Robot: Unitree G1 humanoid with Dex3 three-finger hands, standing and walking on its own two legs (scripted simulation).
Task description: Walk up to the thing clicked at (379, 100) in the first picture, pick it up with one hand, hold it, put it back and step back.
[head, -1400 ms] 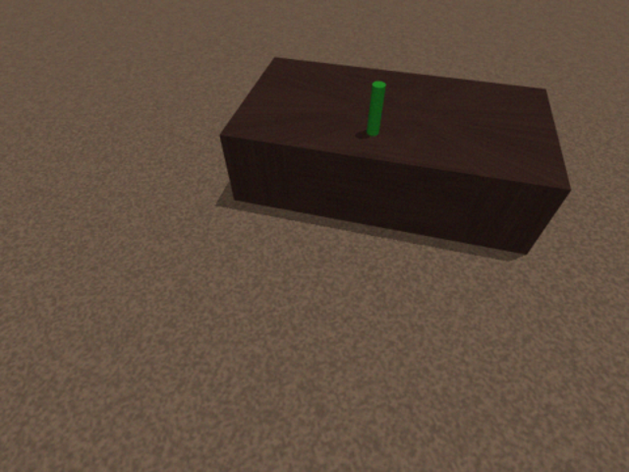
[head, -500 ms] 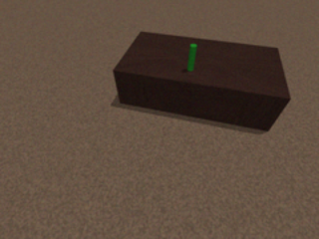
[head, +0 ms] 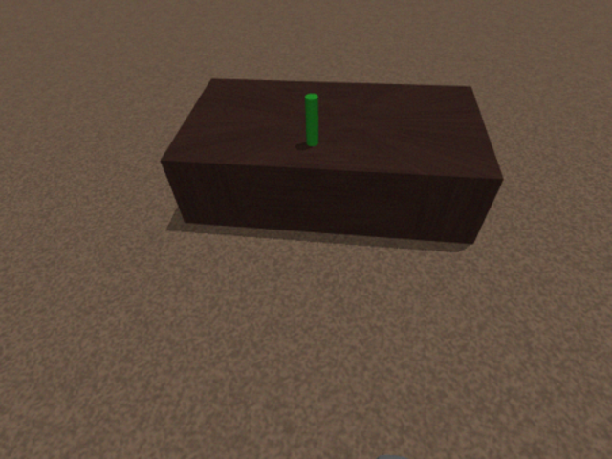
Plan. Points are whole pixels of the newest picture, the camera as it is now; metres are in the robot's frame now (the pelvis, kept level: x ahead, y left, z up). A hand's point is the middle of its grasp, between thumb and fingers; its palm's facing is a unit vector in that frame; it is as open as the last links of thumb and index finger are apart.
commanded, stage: walk up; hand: left
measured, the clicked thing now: (312, 121) +1.33 -0.01 -0.31
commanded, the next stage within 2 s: none
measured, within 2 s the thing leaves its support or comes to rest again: neither
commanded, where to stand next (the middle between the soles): +0.82 -0.16 m, yaw -7 degrees
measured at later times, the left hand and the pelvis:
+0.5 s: hand (178, 394) +0.26 +0.23 -0.16, palm faces -0.16 -0.93 -0.32, open 7.4 cm; pelvis +0.18 -0.03 -0.01, yaw -6 degrees
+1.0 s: hand (239, 261) +0.50 +0.15 -0.12, palm faces -0.17 -0.91 -0.39, open 7.3 cm; pelvis +0.39 -0.11 +0.00, yaw -9 degrees
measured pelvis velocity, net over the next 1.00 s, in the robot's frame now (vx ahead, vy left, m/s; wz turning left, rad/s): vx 0.39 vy -0.11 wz -0.16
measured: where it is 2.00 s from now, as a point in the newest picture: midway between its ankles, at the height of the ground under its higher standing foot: (355, 310)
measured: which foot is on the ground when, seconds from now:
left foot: down 0.00-0.04, up 0.06-0.36, down 0.38-0.76, up 0.78-1.00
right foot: up 0.00-0.00, down 0.02-0.38, up 0.40-0.72, down 0.74-1.00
